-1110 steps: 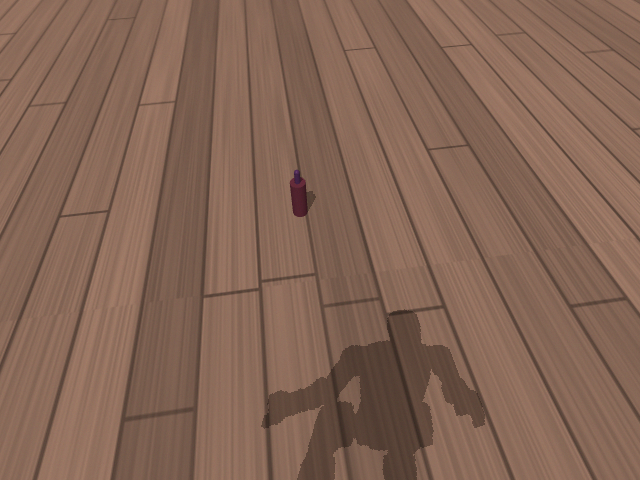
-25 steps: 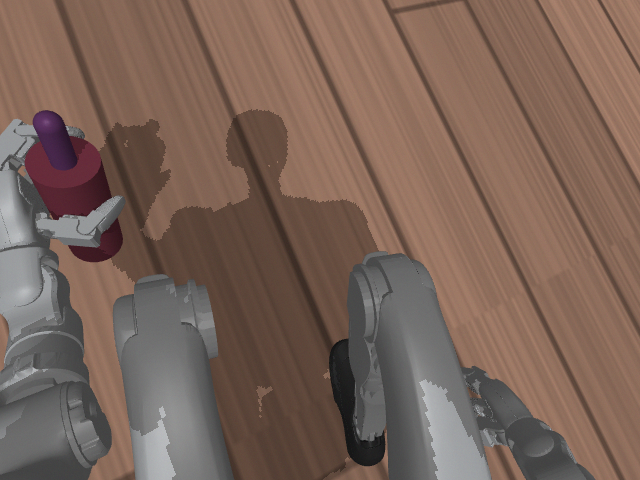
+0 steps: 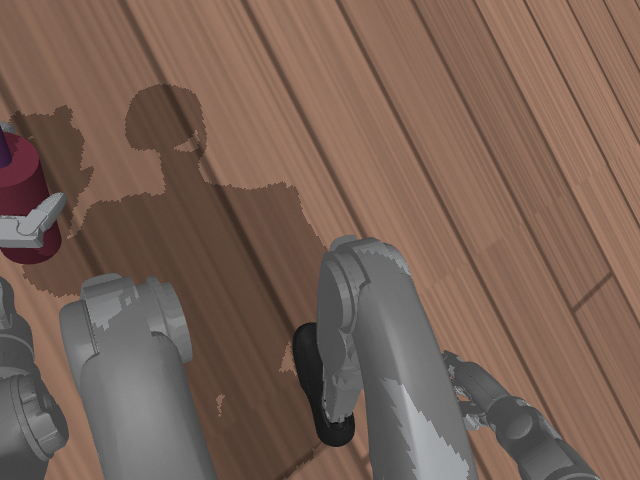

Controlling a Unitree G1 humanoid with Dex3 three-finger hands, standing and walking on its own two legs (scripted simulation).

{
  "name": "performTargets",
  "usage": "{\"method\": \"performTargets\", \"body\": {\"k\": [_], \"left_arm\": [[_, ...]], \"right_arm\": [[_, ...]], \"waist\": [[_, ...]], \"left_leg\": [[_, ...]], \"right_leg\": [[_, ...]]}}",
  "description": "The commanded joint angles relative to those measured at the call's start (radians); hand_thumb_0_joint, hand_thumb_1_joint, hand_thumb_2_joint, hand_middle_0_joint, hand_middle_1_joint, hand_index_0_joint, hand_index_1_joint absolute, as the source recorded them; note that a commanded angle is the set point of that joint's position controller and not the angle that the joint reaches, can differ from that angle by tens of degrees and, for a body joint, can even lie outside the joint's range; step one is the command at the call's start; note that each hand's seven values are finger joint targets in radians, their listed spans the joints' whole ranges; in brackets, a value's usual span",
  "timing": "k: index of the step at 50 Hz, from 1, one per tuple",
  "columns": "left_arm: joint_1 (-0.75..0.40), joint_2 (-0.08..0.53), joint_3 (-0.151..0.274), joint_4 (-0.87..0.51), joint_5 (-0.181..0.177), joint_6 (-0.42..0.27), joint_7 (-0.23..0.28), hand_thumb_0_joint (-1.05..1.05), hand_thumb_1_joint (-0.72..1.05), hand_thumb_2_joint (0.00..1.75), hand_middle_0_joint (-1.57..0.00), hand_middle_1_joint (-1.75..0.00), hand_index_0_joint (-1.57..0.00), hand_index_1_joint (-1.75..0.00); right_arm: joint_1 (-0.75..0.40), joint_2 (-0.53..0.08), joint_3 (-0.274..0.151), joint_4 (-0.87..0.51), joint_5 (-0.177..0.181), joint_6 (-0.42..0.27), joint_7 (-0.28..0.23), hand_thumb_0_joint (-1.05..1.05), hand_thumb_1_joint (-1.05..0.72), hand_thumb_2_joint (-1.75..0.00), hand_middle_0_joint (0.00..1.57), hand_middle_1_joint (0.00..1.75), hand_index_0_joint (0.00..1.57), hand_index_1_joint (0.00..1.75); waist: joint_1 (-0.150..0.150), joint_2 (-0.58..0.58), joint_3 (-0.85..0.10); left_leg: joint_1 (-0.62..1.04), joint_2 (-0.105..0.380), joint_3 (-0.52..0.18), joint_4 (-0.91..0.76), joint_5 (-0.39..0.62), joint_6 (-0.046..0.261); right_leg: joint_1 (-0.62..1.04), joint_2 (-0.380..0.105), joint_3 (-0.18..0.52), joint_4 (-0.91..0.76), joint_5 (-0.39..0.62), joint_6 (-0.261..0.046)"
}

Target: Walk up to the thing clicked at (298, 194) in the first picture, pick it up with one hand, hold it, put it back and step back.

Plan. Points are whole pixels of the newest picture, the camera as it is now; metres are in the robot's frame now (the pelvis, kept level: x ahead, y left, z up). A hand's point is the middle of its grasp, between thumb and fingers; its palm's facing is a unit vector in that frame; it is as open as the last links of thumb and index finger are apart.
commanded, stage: lower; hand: left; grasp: from the side
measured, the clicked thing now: (10, 191) +0.43 +0.27 -0.13
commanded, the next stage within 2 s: loosen in 0.86 s
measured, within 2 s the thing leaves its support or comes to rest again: neither
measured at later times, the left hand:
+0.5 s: hand (17, 194) +0.43 +0.27 -0.15, palm faces +0.29 -0.96 -0.01, open 9.9 cm
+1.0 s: hand (23, 203) +0.43 +0.27 -0.16, palm faces +0.30 -0.95 -0.01, open 9.9 cm
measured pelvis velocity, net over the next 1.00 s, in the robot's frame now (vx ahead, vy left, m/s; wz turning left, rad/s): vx -0.01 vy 0.01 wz -0.06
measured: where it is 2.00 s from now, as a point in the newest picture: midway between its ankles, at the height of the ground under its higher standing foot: (247, 434)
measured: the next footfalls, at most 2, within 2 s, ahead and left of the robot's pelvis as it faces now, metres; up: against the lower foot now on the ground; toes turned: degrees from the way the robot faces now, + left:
none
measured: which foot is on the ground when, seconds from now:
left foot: down 0.00-1.00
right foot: down 0.00-1.00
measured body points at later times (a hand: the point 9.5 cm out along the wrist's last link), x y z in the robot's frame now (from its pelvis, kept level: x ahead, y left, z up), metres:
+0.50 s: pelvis -0.01 +0.01 -0.01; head +0.22 +0.16 +0.35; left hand +0.41 +0.32 -0.14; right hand +0.14 -0.26 -0.06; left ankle +0.08 +0.14 -0.26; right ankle +0.12 -0.13 -0.26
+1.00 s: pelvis -0.01 +0.01 -0.01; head +0.22 +0.17 +0.34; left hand +0.41 +0.32 -0.16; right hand +0.15 -0.25 -0.05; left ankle +0.08 +0.14 -0.26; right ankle +0.12 -0.13 -0.26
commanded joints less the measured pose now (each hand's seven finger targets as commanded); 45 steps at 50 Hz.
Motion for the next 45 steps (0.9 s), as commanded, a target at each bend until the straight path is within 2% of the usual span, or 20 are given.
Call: {"method": "performTargets", "body": {"k": [1, 3, 4, 5, 6, 7, 11, 17, 23, 25, 29, 30, 31, 34, 35, 36, 38, 39, 42, 45], "left_arm": [[-0.259, 0.213, 0.005, -0.178, -0.003, -0.112, 0.013, 0.0, 0.25, 1.22, -1.3, -1.41, -1.32, -1.4], [-0.24, 0.184, -0.02, -0.15, -0.008, -0.111, 0.016, 0.0, 0.28, 1.24, -1.29, -1.42, -1.31, -1.4], [-0.256, 0.2, -0.001, -0.164, -0.017, -0.117, 0.021, 0.0, 0.28, 1.24, -1.31, -1.43, -1.33, -1.41], [-0.251, 0.191, -0.006, -0.162, -0.024, -0.121, 0.023, 0.0, 0.29, 1.25, -1.29, -1.42, -1.31, -1.41], [-0.257, 0.226, 0.014, -0.164, -0.027, -0.126, 0.029, 0.0, 0.29, 1.24, -1.29, -1.41, -1.31, -1.4], [-0.258, 0.223, 0.011, -0.145, -0.031, -0.128, 0.031, 0.0, 0.29, 1.23, -1.29, -1.41, -1.31, -1.4], [-0.279, 0.245, 0.011, -0.125, -0.018, -0.151, 0.048, 0.0, 0.33, 1.26, -1.29, -1.42, -1.31, -1.4], [-0.283, 0.293, 0.03, -0.099, -0.003, -0.182, 0.067, 0.0, 0.32, 1.25, -1.29, -1.4, -1.31, -1.39], [-0.259, 0.292, 0.015, -0.078, 0.004, -0.191, 0.074, 0.0, 0.33, 1.25, -1.3, -1.41, -1.32, -1.4], [-0.254, 0.268, -0.004, -0.073, 0.001, -0.192, 0.073, 0.0, 0.34, 1.26, -1.29, -1.4, -1.31, -1.39], [-0.241, 0.263, -0.001, -0.072, -0.011, -0.2, 0.081, 0.0, 0.34, 1.26, -1.29, -1.4, -1.31, -1.39], [-0.227, 0.27, 0.009, -0.088, -0.013, -0.202, 0.083, 0.0, 0.34, 1.26, -1.28, -1.39, -1.3, -1.39], [-0.235, 0.265, -0.003, -0.077, -0.014, -0.205, 0.083, 0.0, 0.34, 1.26, -1.29, -1.4, -1.31, -1.39], [-0.227, 0.271, 0.0, -0.094, -0.01, -0.21, 0.09, 0.0, 0.33, 1.26, -1.28, -1.39, -1.3, -1.39], [-0.261, 0.292, -0.001, -0.101, -0.004, -0.217, 0.094, 0.0, 0.36, 1.26, -1.29, -1.39, -1.31, -1.38], [-0.217, 0.274, 0.006, -0.088, -0.005, -0.214, 0.098, 0.0, 0.35, 1.27, -1.26, -1.38, -1.28, -1.37], [-0.253, 0.285, -0.003, -0.101, 0.002, -0.222, 0.107, 0.0, 0.36, 1.27, -1.27, -1.38, -1.29, -1.37], [-0.231, 0.289, 0.01, -0.084, -0.001, -0.221, 0.11, 0.0, 0.37, 1.27, -1.28, -1.38, -1.29, -1.38], [-0.223, 0.286, 0.005, -0.094, 0.002, -0.229, 0.116, 0.0, 0.37, 1.27, -1.28, -1.38, -1.29, -1.37], [-0.24, 0.272, -0.018, -0.078, 0.003, -0.237, 0.116, 0.0, 0.37, 1.27, -1.29, -1.38, -1.3, -1.38]], "right_arm": [[0.059, -0.314, -0.08, -0.032, -0.01, 0.001, -0.01, 0.0, -0.93, -0.91, 0.2, 0.3, 0.2, 0.3], [0.046, -0.319, -0.072, -0.041, -0.014, 0.002, -0.008, 0.0, -0.91, -0.9, 0.2, 0.3, 0.2, 0.3], [0.057, -0.322, -0.066, -0.043, -0.015, 0.0, -0.007, 0.0, -0.92, -0.9, 0.2, 0.3, 0.2, 0.3], [0.05, -0.324, -0.063, -0.046, -0.017, -0.001, -0.007, 0.0, -0.91, -0.9, 0.2, 0.3, 0.2, 0.3], [0.048, -0.325, -0.058, -0.045, -0.018, -0.001, -0.005, 0.0, -0.91, -0.9, 0.2, 0.3, 0.2, 0.3], [0.043, -0.326, -0.054, -0.052, -0.02, 0.0, -0.007, 0.0, -0.91, -0.9, 0.2, 0.3, 0.2, 0.3], [0.024, -0.332, -0.036, -0.051, -0.03, -0.004, -0.008, 0.0, -0.91, -0.9, 0.2, 0.3, 0.2, 0.3], [-0.004, -0.338, -0.012, -0.065, -0.046, -0.003, -0.007, 0.0, -0.91, -0.9, 0.2, 0.3, 0.2, 0.3], [-0.015, -0.349, -0.002, -0.068, -0.057, -0.009, -0.006, 0.0, -0.91, -0.9, 0.2, 0.3, 0.2, 0.3], [-0.025, -0.352, -0.003, -0.071, -0.056, -0.012, -0.005, 0.0, -0.9, -0.9, 0.2, 0.3, 0.2, 0.3], [-0.024, -0.361, 0.001, -0.073, -0.057, -0.013, -0.001, 0.0, -0.9, -0.9, 0.2, 0.3, 0.2, 0.3], [-0.022, -0.359, -0.001, -0.073, -0.058, -0.015, -0.001, 0.0, -0.9, -0.9, 0.2, 0.3, 0.2, 0.3], [-0.026, -0.358, 0.005, -0.072, -0.059, -0.014, 0.0, 0.0, -0.9, -0.9, 0.2, 0.3, 0.2, 0.3], [-0.023, -0.355, 0.006, -0.067, -0.062, -0.014, -0.001, 0.0, -0.9, -0.9, 0.2, 0.3, 0.2, 0.3], [-0.033, -0.357, 0.01, -0.067, -0.062, -0.015, -0.001, 0.0, -0.9, -0.9, 0.2, 0.3, 0.2, 0.3], [-0.025, -0.357, 0.008, -0.066, -0.065, -0.014, -0.001, 0.0, -0.89, -0.9, 0.2, 0.3, 0.2, 0.3], [-0.028, -0.361, 0.012, -0.064, -0.07, -0.011, 0.0, 0.0, -0.89, -0.9, 0.2, 0.3, 0.2, 0.3], [-0.036, -0.356, 0.015, -0.069, -0.069, -0.01, 0.0, 0.0, -0.89, -0.9, 0.2, 0.3, 0.2, 0.3], [-0.039, -0.358, 0.019, -0.072, -0.074, -0.008, 0.002, 0.0, -0.89, -0.9, 0.2, 0.3, 0.2, 0.3], [-0.048, -0.358, 0.024, -0.076, -0.078, -0.008, 0.003, 0.0, -0.89, -0.9, 0.2, 0.3, 0.2, 0.3]], "waist": [[-0.04, 0.487, -0.637], [-0.054, 0.462, -0.613], [-0.061, 0.447, -0.624], [-0.057, 0.439, -0.635], [-0.05, 0.441, -0.637], [-0.053, 0.421, -0.633], [-0.072, 0.444, -0.598], [-0.076, 0.469, -0.567], [-0.084, 0.463, -0.559], [-0.09, 0.463, -0.542], [-0.093, 0.462, -0.538], [-0.078, 0.467, -0.555], [-0.085, 0.473, -0.545], [-0.083, 0.475, -0.564], [-0.09, 0.492, -0.534], [-0.084, 0.485, -0.552], [-0.095, 0.505, -0.537], [-0.088, 0.494, -0.532], [-0.089, 0.495, -0.538], [-0.107, 0.489, -0.531]], "left_leg": [[0.468, 0.039, 0.14, -0.286, 0.158, 0.035], [0.455, 0.039, 0.134, -0.28, 0.141, 0.039], [0.442, 0.036, 0.131, -0.273, 0.137, 0.042], [0.456, 0.037, 0.129, -0.27, 0.149, 0.042], [0.441, 0.037, 0.13, -0.265, 0.143, 0.044], [0.429, 0.036, 0.128, -0.258, 0.128, 0.047], [0.439, 0.042, 0.115, -0.261, 0.118, 0.044], [0.435, 0.046, 0.108, -0.263, 0.102, 0.041], [0.432, 0.047, 0.103, -0.258, 0.081, 0.042], [0.438, 0.047, 0.097, -0.261, 0.087, 0.04], [0.444, 0.047, 0.08, -0.267, 0.092, 0.036], [0.462, 0.048, 0.083, -0.264, 0.112, 0.033], [0.45, 0.047, 0.08, -0.262, 0.107, 0.033], [0.477, 0.052, 0.082, -0.251, 0.158, 0.032], [0.455, 0.051, 0.077, -0.258, 0.132, 0.032], [0.479, 0.053, 0.078, -0.252, 0.159, 0.031], [0.481, 0.055, 0.07, -0.259, 0.151, 0.027], [0.465, 0.054, 0.07, -0.26, 0.141, 0.029], [0.48, 0.055, 0.067, -0.258, 0.154, 0.028], [0.477, 0.056, 0.063, -0.255, 0.131, 0.029]], "right_leg": [[0.286, 0.017, -0.137, -0.204, 0.241, -0.088], [0.282, 0.019, -0.144, -0.209, 0.234, -0.083], [0.307, 0.022, -0.146, -0.211, 0.237, -0.08], [0.311, 0.022, -0.147, -0.213, 0.248, -0.078], [0.326, 0.026, -0.145, -0.216, 0.241, -0.078], [0.325, 0.028, -0.146, -0.221, 0.233, -0.076], [0.306, 0.032, -0.158, -0.207, 0.227, -0.076], [0.309, 0.036, -0.167, -0.204, 0.216, -0.078], [0.313, 0.04, -0.177, -0.206, 0.209, -0.075], [0.3, 0.04, -0.18, -0.2, 0.217, -0.074], [0.303, 0.043, -0.195, -0.193, 0.221, -0.073], [0.311, 0.044, -0.191, -0.194, 0.235, -0.074], [0.309, 0.046, -0.193, -0.192, 0.232, -0.075], [0.33, 0.046, -0.189, -0.19, 0.276, -0.074], [0.313, 0.045, -0.193, -0.185, 0.254, -0.076], [0.33, 0.047, -0.19, -0.186, 0.28, -0.073], [0.317, 0.046, -0.195, -0.182, 0.269, -0.075], [0.318, 0.048, -0.196, -0.186, 0.258, -0.076], [0.326, 0.048, -0.2, -0.184, 0.271, -0.074], [0.322, 0.05, -0.202, -0.187, 0.255, -0.072]]}}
